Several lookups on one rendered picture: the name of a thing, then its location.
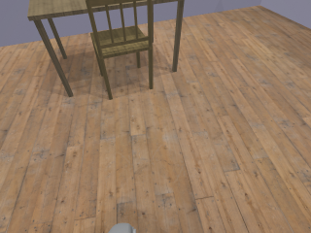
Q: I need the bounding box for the chair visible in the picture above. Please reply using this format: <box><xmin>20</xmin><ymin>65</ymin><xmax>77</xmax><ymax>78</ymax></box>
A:
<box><xmin>85</xmin><ymin>0</ymin><xmax>154</xmax><ymax>100</ymax></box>

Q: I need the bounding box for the table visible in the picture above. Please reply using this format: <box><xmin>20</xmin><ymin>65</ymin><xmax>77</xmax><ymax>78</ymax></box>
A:
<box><xmin>27</xmin><ymin>0</ymin><xmax>185</xmax><ymax>97</ymax></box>

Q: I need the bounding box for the left robot thigh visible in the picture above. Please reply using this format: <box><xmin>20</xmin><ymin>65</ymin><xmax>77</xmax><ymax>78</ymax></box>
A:
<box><xmin>108</xmin><ymin>222</ymin><xmax>136</xmax><ymax>233</ymax></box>

